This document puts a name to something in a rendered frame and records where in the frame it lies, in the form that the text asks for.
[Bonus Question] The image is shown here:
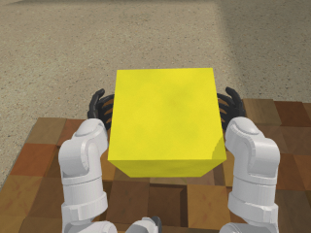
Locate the left robot foot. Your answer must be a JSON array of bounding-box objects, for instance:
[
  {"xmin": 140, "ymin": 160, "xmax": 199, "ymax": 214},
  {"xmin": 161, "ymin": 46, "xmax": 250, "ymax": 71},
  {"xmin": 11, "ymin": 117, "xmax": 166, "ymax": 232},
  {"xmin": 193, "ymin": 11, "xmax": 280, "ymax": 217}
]
[{"xmin": 151, "ymin": 216, "xmax": 162, "ymax": 233}]

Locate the right robot upper arm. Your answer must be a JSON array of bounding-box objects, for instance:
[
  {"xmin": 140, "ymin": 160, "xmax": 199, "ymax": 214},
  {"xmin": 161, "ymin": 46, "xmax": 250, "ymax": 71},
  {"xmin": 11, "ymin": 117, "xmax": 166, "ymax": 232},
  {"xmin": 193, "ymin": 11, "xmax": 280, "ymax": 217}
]
[{"xmin": 219, "ymin": 222, "xmax": 271, "ymax": 233}]

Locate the left robot forearm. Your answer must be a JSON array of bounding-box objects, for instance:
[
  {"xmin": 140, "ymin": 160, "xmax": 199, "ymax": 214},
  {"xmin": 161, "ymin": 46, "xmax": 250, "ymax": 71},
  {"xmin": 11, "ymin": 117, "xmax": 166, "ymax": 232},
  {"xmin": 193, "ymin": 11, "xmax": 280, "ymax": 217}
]
[{"xmin": 58, "ymin": 118, "xmax": 109, "ymax": 233}]

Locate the carton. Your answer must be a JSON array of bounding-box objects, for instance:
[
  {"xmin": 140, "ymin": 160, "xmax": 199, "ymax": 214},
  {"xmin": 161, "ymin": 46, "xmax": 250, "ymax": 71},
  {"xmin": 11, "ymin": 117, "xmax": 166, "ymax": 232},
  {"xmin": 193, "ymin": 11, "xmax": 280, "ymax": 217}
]
[{"xmin": 108, "ymin": 68, "xmax": 226, "ymax": 178}]

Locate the right robot forearm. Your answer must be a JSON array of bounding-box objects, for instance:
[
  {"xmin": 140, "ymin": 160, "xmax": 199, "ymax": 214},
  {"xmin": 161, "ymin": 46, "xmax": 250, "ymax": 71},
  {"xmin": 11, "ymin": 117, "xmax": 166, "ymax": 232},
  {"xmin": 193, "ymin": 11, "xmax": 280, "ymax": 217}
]
[{"xmin": 225, "ymin": 116, "xmax": 280, "ymax": 233}]

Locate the robot right hand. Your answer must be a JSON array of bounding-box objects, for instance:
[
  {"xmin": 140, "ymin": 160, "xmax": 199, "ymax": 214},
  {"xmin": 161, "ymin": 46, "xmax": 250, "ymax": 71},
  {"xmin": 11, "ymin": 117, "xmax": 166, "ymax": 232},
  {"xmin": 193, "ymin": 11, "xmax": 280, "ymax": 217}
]
[{"xmin": 217, "ymin": 86, "xmax": 246, "ymax": 132}]

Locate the left robot upper arm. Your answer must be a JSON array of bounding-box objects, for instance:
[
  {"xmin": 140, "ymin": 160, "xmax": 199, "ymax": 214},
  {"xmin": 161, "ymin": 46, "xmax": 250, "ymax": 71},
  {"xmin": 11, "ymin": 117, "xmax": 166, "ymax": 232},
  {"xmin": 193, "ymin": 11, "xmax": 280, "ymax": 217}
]
[{"xmin": 68, "ymin": 220, "xmax": 118, "ymax": 233}]

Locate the robot left hand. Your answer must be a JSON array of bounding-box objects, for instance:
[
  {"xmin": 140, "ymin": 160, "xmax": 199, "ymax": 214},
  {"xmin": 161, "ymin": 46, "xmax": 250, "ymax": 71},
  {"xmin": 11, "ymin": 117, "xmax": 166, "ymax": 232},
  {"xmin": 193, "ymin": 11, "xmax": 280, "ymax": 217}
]
[{"xmin": 87, "ymin": 88, "xmax": 115, "ymax": 131}]

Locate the left robot thigh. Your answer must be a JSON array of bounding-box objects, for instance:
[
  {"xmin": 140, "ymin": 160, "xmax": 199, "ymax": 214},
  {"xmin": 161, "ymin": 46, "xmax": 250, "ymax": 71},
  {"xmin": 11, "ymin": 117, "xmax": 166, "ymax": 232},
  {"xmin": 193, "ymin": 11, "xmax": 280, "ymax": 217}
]
[{"xmin": 125, "ymin": 220, "xmax": 158, "ymax": 233}]

